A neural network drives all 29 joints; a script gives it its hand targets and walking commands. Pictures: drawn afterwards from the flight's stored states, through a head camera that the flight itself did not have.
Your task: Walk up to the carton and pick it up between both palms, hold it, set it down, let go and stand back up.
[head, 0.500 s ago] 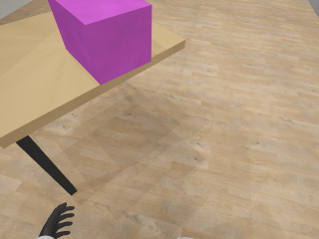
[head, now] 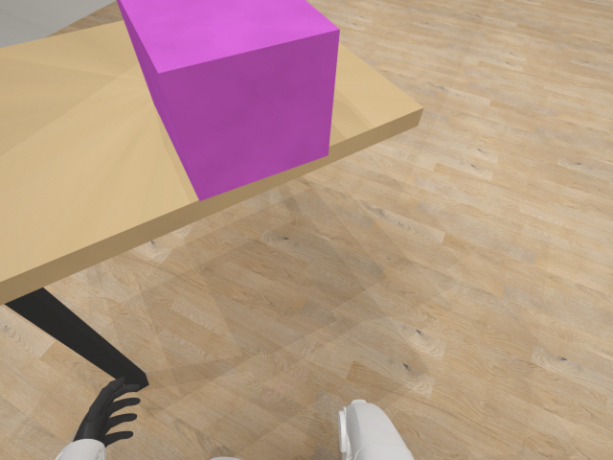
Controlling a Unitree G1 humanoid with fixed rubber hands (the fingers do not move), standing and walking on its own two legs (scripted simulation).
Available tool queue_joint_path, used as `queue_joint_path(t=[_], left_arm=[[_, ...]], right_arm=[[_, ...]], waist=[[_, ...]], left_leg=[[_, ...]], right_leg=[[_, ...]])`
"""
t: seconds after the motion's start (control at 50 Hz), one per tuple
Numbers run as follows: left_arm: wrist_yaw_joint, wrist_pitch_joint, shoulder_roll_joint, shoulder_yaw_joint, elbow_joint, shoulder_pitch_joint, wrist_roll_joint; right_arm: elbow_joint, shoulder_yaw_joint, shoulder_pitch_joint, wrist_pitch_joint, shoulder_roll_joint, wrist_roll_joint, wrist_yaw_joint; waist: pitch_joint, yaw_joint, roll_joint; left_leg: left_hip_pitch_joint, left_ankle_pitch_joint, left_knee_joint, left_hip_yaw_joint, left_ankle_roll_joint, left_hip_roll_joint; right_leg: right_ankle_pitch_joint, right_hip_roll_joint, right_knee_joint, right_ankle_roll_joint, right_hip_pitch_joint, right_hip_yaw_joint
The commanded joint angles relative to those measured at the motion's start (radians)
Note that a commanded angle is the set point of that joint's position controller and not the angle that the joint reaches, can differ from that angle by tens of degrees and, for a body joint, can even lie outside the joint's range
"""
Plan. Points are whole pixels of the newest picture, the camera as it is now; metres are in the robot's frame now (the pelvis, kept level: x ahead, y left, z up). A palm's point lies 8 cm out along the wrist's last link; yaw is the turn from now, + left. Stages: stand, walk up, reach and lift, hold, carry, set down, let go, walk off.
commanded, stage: walk up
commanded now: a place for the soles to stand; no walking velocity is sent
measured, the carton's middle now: (227, 74) +0.70 +0.13 +0.10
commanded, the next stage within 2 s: none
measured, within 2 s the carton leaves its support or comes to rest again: neither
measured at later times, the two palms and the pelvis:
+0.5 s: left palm out of the picture +0.09 +0.20 -0.11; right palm (541, 366) +0.25 -0.35 -0.10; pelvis +0.14 -0.08 +0.00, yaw +14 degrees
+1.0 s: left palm (192, 419) +0.19 +0.16 -0.09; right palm (552, 328) +0.32 -0.41 -0.13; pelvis +0.18 -0.15 +0.00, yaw +19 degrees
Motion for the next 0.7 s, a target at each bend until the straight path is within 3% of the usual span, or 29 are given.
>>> queue_joint_path(t=[0.0,0.02,0.04,0.06,0.08,0.1,0.12,0.14,0.16,0.18,0.22,0.26,0.32,0.38,0.4,0.42,0.44,0.46,0.48,0.5,0.52,0.54,0.56,0.6,0.62,0.64,0.66,0.68], left_arm=[[-0.001,-0.054,0.302,0.099,0.012,0.446,0.018],[0.007,-0.057,0.378,0.115,0.035,0.541,0.04],[0.011,-0.052,0.449,0.122,-0.004,0.405,0.018],[0.018,-0.048,0.449,0.121,-0.06,0.258,-0.001],[0.02,-0.049,0.414,0.104,-0.08,0.179,-0.002],[0.023,-0.051,0.369,0.089,-0.08,0.146,0.003],[0.028,-0.052,0.325,0.078,-0.083,0.152,0.007],[0.032,-0.053,0.3,0.07,-0.08,0.168,0.005],[0.036,-0.052,0.284,0.065,-0.083,0.187,0.007],[0.038,-0.05,0.28,0.064,-0.093,0.218,0.01],[0.045,-0.045,0.28,0.071,-0.114,0.258,0.016],[0.046,-0.037,0.28,0.076,-0.139,0.263,0.027],[0.047,-0.027,0.285,0.08,-0.16,0.298,0.04],[0.05,-0.018,0.298,0.084,-0.172,0.351,0.052],[0.05,-0.014,0.3,0.083,-0.186,0.324,0.05],[0.05,-0.006,0.295,0.074,-0.221,0.224,0.043],[0.042,-0.006,0.268,0.063,-0.248,0.165,0.041],[0.031,-0.01,0.183,0.046,-0.282,0.176,0.034],[0.022,-0.01,0.218,0.051,-0.327,0.056,0.027],[0.016,-0.007,0.243,0.049,-0.331,-0.062,0.038],[0.017,-0.015,0.242,0.044,-0.324,-0.08,0.032],[0.017,-0.02,0.228,0.041,-0.301,-0.054,0.03],[0.013,-0.016,0.223,0.039,-0.28,-0.011,0.029],[0.008,-0.007,0.226,0.041,-0.234,0.08,0.026],[0.01,-0.008,0.227,0.044,-0.209,0.097,0.02],[0.013,-0.014,0.221,0.044,-0.194,0.088,0.011],[0.019,-0.024,0.221,0.044,-0.166,0.11,0.002],[0.026,-0.034,0.218,0.046,-0.105,0.209,-0.002]], right_arm=[[-0.058,-0.103,-0.129,-0.068,-0.335,-0.016,-0.036],[-0.054,-0.07,-0.033,-0.069,-0.18,-0.015,-0.027],[-0.081,-0.079,-0.003,-0.066,-0.228,0.014,-0.041],[-0.07,-0.106,-0.018,-0.061,-0.3,0.012,-0.042],[-0.06,-0.114,-0.06,-0.056,-0.312,0.004,-0.038],[-0.05,-0.114,-0.058,-0.05,-0.308,0.003,-0.031],[-0.045,-0.111,-0.027,-0.042,-0.29,0.005,-0.024],[-0.04,-0.109,0.008,-0.035,-0.27,0.004,-0.018],[-0.042,-0.109,0.027,-0.03,-0.262,0.002,-0.015],[-0.053,-0.107,0.021,-0.025,-0.259,0.003,-0.013],[-0.068,-0.1,-0.01,-0.021,-0.257,0.002,-0.018],[-0.079,-0.092,-0.041,-0.017,-0.26,0.004,-0.019],[-0.094,-0.083,-0.095,-0.012,-0.257,0.007,-0.017],[-0.098,-0.084,-0.087,-0.016,-0.261,0.013,-0.018],[-0.082,-0.09,-0.032,-0.02,-0.266,0.015,-0.022],[-0.038,-0.101,0.112,-0.028,-0.267,0.015,-0.026],[0.025,-0.136,0.335,-0.044,-0.314,0.006,-0.039],[0.029,-0.185,0.415,-0.041,-0.449,-0.01,-0.058],[0.028,-0.181,0.422,-0.026,-0.487,0.009,-0.068],[0.029,-0.175,0.385,-0.027,-0.476,0.02,-0.082],[0.012,-0.167,0.341,-0.032,-0.459,0.012,-0.09],[0.002,-0.15,0.305,-0.033,-0.431,0.006,-0.094],[-0.008,-0.133,0.253,-0.038,-0.401,0.004,-0.092],[-0.039,-0.12,0.129,-0.051,-0.387,-0.008,-0.076],[-0.048,-0.116,0.088,-0.051,-0.382,-0.018,-0.067],[-0.055,-0.116,0.05,-0.051,-0.387,-0.025,-0.061],[-0.061,-0.114,-0.002,-0.051,-0.388,-0.027,-0.056],[-0.072,-0.11,-0.081,-0.047,-0.383,-0.02,-0.049]], waist=[[-0.301,0.267,0.032],[-0.398,0.274,-0.327],[-0.391,0.197,-0.406],[-0.273,0.16,-0.233],[-0.15,0.112,-0.109],[-0.085,0.08,-0.072],[-0.063,0.06,-0.077],[-0.07,0.048,-0.098],[-0.097,0.046,-0.113],[-0.129,0.06,-0.101],[-0.168,0.087,-0.088],[-0.159,0.097,-0.083],[-0.105,0.117,-0.066],[-0.106,0.12,-0.076],[-0.124,0.087,-0.064],[-0.179,-0.015,-0.014],[-0.293,-0.141,0.086],[-0.375,-0.165,0.37],[-0.366,-0.192,0.397],[-0.261,-0.202,0.284],[-0.174,-0.191,0.218],[-0.128,-0.157,0.174],[-0.111,-0.11,0.165],[-0.127,-0.038,0.178],[-0.124,-0.027,0.206],[-0.11,-0.023,0.262],[-0.108,-0.001,0.302],[-0.129,0.068,0.306]], left_leg=[[-0.296,0.715,0.164,-0.148,0.159,0.065],[-0.485,0.007,0.425,-0.076,0.114,-0.083],[-0.613,-0.037,0.566,-0.057,0.096,-0.149],[-0.593,0.056,0.645,-0.083,0.109,-0.095],[-0.576,0.158,0.645,-0.058,0.107,-0.04],[-0.562,0.213,0.606,-0.031,0.103,-0.011],[-0.517,0.24,0.562,-0.02,0.103,-0.004],[-0.482,0.248,0.529,-0.004,0.095,-0.002],[-0.467,0.24,0.505,0.013,0.086,-0.002],[-0.464,0.237,0.479,0.014,0.084,-0.001],[-0.493,0.235,0.424,0.037,0.085,0.006],[-0.497,0.228,0.327,0.081,0.09,0.011],[-0.505,0.16,0.173,0.14,0.094,0.023],[-0.472,0.116,0.004,0.166,0.113,0.005],[-0.362,0.124,-0.085,0.157,0.128,-0.002],[-0.073,0.226,-0.28,0.15,0.162,-0.021],[0.258,0.423,-0.409,0.008,0.208,0.002],[0.54,0.73,-0.327,-0.512,0.358,0.253],[0.649,0.78,-0.395,-0.861,0.505,0.363],[0.6,0.802,-0.397,-0.861,0.503,0.373],[0.568,0.885,-0.349,-0.77,0.49,0.355],[0.512,0.944,-0.313,-0.689,0.466,0.338],[0.415,0.942,-0.3,-0.632,0.431,0.318],[0.249,0.908,-0.273,-0.523,0.377,0.265],[0.166,0.888,-0.256,-0.473,0.364,0.234],[0.079,0.891,-0.245,-0.462,0.359,0.225],[-0.021,0.877,-0.218,-0.441,0.345,0.205],[-0.171,0.801,-0.129,-0.348,0.287,0.147]], right_leg=[[0.329,0.017,-0.559,-0.077,0.75,0.014],[0.344,-0.151,-0.607,-0.077,0.922,0.181],[0.16,-0.339,-0.923,-0.099,0.846,0.616],[0.053,-0.38,-1.04,-0.099,0.71,0.777],[0.109,-0.359,-1.028,-0.064,0.593,0.697],[0.273,-0.321,-0.967,-0.029,0.55,0.558],[0.481,-0.29,-0.912,0.009,0.527,0.421],[0.72,-0.272,-0.861,0.027,0.537,0.328],[0.918,-0.254,-0.813,0.03,0.575,0.257],[1.02,-0.242,-0.771,0.026,0.618,0.192],[1.101,-0.228,-0.724,0.016,0.697,0.117],[1.072,-0.207,-0.716,0.016,0.707,0.052],[0.989,-0.208,-0.705,-0.016,0.697,0.048],[1.032,-0.24,-0.618,-0.057,0.721,0.058],[1.092,-0.232,-0.537,-0.061,0.661,0.023],[1.174,-0.179,-0.362,-0.041,0.492,-0.088],[1.011,-0.097,-0.052,0.008,0.313,-0.149],[0.345,0.04,0.205,0.054,-0.05,-0.099],[-0.031,0.095,0.268,0.058,-0.298,0.0],[-0.069,0.034,0.299,0.035,-0.371,0.1],[-0.079,0.019,0.324,0.017,-0.437,0.104],[-0.06,0.009,0.298,-0.008,-0.449,0.098],[-0.035,-0.007,0.243,-0.032,-0.383,0.098],[-0.028,-0.029,0.084,-0.059,-0.222,0.088],[-0.043,-0.027,-0.019,-0.062,-0.147,0.063],[-0.047,-0.034,-0.103,-0.069,-0.079,0.055],[-0.019,-0.034,-0.209,-0.077,0.021,0.046],[0.126,-0.019,-0.403,-0.078,0.245,0.032]])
